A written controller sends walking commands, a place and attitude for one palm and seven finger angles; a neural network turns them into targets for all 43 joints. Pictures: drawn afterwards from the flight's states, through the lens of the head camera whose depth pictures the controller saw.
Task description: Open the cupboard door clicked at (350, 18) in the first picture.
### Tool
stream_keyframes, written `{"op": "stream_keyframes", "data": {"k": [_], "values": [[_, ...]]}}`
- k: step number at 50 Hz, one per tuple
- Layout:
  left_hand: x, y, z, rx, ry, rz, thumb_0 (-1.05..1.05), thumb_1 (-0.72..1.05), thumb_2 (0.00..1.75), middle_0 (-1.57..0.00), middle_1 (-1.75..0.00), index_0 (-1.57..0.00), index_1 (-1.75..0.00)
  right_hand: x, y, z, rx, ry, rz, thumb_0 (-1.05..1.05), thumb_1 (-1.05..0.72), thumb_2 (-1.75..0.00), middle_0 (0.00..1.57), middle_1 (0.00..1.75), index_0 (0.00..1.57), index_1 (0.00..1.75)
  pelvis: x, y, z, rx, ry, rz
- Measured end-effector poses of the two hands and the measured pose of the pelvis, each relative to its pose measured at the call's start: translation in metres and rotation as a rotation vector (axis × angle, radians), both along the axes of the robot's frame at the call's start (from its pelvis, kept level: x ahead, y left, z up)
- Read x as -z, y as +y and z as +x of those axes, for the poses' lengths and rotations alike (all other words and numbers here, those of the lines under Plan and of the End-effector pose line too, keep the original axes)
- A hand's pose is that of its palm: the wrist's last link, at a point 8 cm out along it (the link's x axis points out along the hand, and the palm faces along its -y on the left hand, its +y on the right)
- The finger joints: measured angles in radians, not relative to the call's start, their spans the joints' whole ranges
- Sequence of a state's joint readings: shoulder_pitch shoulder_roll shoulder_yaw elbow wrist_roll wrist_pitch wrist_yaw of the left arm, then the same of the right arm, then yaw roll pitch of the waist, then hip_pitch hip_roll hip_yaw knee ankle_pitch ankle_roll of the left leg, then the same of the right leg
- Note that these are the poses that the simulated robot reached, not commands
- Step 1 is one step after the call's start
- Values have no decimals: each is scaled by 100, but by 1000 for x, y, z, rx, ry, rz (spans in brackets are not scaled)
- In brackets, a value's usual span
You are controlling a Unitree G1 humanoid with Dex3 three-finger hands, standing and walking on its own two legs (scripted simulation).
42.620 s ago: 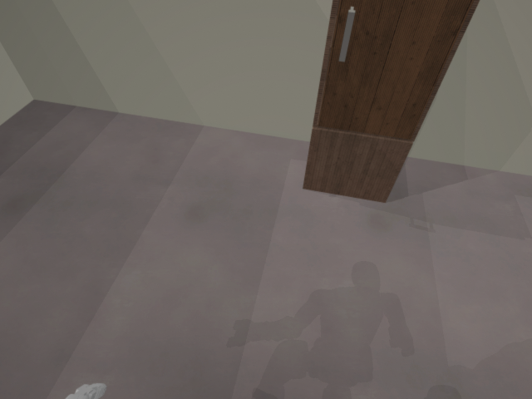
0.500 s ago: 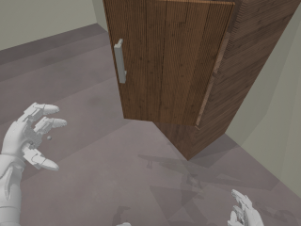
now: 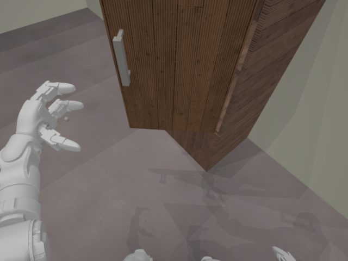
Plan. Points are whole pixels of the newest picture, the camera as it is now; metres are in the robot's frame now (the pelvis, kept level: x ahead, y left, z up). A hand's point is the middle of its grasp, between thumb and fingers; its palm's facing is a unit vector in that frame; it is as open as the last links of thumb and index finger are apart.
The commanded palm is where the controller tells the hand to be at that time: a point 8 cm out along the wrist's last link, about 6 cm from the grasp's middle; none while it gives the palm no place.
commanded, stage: move the hooked fingers beside the handle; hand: left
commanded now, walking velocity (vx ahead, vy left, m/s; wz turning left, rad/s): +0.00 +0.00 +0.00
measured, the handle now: (123, 59) +0.64 +0.16 +0.08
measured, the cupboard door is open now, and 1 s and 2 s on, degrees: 47 47 47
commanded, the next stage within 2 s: slide the fingers in behind the handle in 1.96 s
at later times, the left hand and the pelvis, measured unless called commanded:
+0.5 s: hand (83, 90) +0.49 +0.23 +0.10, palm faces -0.04 -1.00 +0.00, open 14.0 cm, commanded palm +0.48 +0.29 +0.09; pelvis +0.01 +0.00 -0.01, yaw -1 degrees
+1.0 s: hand (96, 66) +0.58 +0.22 +0.10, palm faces -0.05 -1.00 +0.00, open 14.0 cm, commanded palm +0.58 +0.26 +0.09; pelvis +0.01 +0.01 -0.03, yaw -2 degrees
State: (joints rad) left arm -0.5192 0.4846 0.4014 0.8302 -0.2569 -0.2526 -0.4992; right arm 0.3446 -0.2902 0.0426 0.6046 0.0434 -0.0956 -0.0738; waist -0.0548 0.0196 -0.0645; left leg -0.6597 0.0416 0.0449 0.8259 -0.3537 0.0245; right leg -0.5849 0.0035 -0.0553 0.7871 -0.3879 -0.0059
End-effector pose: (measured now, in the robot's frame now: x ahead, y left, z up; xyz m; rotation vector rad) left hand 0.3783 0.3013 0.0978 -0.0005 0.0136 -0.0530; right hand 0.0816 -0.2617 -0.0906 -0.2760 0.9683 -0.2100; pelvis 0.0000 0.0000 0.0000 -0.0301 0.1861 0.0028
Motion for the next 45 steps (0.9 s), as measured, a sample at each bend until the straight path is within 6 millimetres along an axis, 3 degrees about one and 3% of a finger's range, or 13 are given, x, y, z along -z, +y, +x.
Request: {"op": "stream_keyframes", "data": {"k": [17,26,45], "values": [[1,-17,68,11,12,-1,-1,-50,30,-30,-120,-30,-120,13,-8,-42,82,181,-17,1,-90,-89,20,30,21,30,8,0,3,10,74,-7],[-1,-13,91,-8,17,2,-1,-50,30,-30,-120,-30,-120,14,-9,-65,131,261,-21,0,-90,-89,20,30,21,30,12,-1,5,20,104,-13],[0,-24,162,-3,45,-8,-1,-50,30,-30,-120,-30,-120,11,3,-120,200,437,-58,0,-90,-89,20,30,21,30,23,7,4,21,204,-42]]}}
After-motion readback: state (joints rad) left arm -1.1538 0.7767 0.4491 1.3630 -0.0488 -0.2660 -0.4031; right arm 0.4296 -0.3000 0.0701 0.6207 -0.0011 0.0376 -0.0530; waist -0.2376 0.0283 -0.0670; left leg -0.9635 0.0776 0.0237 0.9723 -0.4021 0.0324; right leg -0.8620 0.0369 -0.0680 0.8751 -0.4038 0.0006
